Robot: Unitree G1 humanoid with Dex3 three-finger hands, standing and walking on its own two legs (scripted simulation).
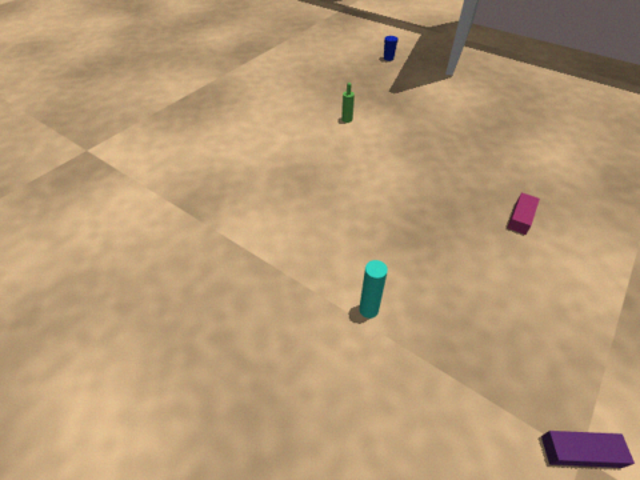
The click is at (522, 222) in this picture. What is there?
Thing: lying carton
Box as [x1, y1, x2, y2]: [507, 193, 539, 234]
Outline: 521,193 516,202 507,227 525,234 531,224 539,198
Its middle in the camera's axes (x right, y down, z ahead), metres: +0.89 -0.13 +1.71
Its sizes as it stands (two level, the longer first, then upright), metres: 0.187 0.078 0.057
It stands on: the floor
